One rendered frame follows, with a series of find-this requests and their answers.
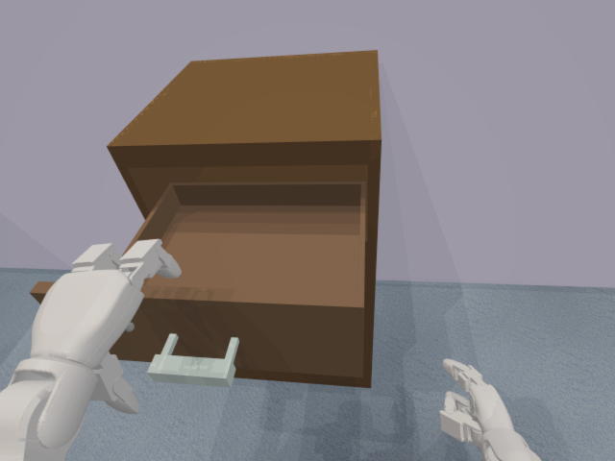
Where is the cabinet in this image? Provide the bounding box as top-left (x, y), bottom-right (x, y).
top-left (107, 50), bottom-right (381, 388)

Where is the right robot forearm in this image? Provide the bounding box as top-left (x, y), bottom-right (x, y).
top-left (481, 428), bottom-right (541, 461)

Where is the right robot hand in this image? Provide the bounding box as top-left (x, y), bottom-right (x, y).
top-left (440, 359), bottom-right (515, 452)

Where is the handle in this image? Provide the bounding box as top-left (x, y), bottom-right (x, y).
top-left (147, 333), bottom-right (239, 388)

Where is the drawer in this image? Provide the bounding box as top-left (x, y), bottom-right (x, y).
top-left (30, 182), bottom-right (366, 377)

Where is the left robot hand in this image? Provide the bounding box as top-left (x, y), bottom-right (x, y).
top-left (30, 239), bottom-right (182, 414)

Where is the left robot forearm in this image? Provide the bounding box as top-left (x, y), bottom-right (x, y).
top-left (0, 356), bottom-right (99, 461)

